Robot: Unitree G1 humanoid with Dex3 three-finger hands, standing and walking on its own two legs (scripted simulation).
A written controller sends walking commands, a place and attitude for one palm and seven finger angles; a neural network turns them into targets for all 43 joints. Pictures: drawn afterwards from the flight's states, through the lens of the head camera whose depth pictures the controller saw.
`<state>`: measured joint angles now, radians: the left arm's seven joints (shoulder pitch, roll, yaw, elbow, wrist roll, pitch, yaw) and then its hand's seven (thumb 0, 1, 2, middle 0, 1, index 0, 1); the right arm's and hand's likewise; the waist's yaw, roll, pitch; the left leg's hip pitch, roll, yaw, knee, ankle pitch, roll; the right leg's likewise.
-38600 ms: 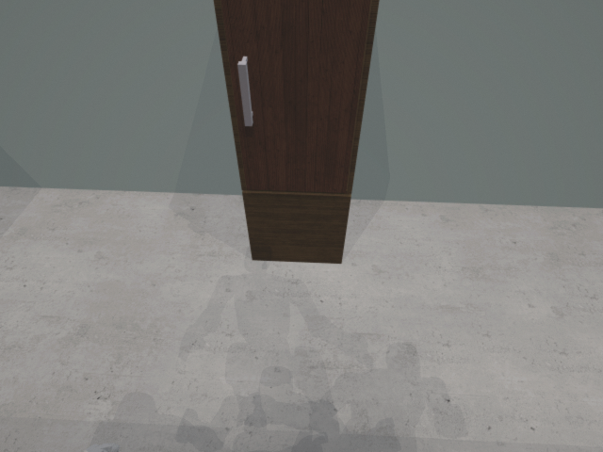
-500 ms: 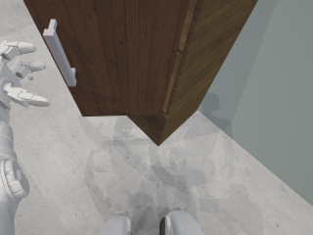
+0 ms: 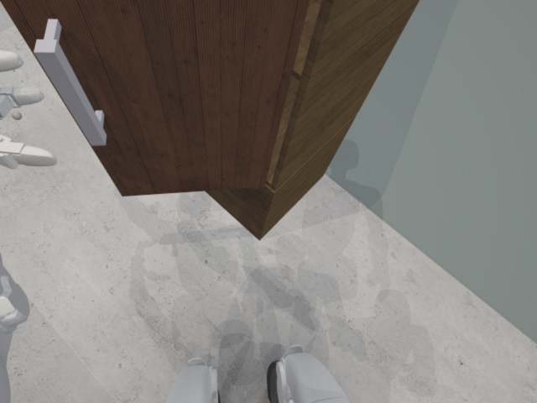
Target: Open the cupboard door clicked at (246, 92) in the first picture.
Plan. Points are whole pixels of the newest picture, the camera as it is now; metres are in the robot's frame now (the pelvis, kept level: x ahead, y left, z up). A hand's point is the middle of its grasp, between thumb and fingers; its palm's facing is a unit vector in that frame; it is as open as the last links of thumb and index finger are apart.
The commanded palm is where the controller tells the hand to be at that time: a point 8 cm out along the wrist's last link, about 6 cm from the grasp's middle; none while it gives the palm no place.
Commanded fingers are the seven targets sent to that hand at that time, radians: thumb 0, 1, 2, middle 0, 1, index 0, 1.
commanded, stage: move the hooked fingers beside the handle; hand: left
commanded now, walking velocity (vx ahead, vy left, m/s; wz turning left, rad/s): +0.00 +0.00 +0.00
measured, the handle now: (78, 90) +0.53 +0.23 +0.08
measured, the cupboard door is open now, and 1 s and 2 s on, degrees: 50 50 49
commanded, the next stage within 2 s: slide the fingers in behind the handle in 0.54 s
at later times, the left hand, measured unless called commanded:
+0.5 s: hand (25, 113) +0.49 +0.29 +0.08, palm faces +0.07 -1.00 -0.01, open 13.9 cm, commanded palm +0.47 +0.33 +0.08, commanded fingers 0.00 -0.50 0.30 -0.30 -1.20 -0.30 -1.20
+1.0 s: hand (37, 119) +0.48 +0.27 +0.08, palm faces +0.08 -1.00 -0.01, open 14.0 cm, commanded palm +0.47 +0.31 +0.08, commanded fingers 0.00 -0.50 0.30 -0.30 -1.20 -0.30 -1.20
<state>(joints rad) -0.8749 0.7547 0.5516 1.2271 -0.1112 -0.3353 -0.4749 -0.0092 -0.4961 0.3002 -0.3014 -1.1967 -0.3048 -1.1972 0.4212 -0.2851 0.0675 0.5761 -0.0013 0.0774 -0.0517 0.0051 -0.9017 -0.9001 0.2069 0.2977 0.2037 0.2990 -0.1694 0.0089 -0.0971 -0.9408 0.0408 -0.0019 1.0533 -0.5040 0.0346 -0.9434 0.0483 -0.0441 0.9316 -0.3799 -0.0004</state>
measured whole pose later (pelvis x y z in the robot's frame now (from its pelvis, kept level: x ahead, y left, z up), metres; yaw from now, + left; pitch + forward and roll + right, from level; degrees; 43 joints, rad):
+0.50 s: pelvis +0.00 +0.00 +0.00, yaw +1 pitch +22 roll -5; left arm -0.89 0.70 0.51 1.20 -0.11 -0.35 -0.43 -0.01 -0.50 0.30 -0.30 -1.20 -0.30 -1.20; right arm 0.38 -0.27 0.07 0.58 0.00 0.08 -0.05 0.00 -0.90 -0.90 0.21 0.30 0.20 0.30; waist -0.16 0.01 -0.10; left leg -0.95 0.03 -0.01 1.07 -0.51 0.04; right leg -0.94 0.04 -0.05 0.94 -0.39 0.00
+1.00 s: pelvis +0.00 +0.00 +0.00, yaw +1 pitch +22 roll -4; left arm -0.86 0.66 0.48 1.16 -0.12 -0.35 -0.39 -0.01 -0.50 0.30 -0.31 -1.20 -0.30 -1.20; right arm 0.39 -0.28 0.06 0.59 0.00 0.08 -0.04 0.00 -0.90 -0.90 0.21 0.30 0.20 0.30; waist -0.16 0.01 -0.11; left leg -0.94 0.03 -0.02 1.07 -0.51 0.03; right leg -0.94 0.04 -0.06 0.94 -0.39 0.00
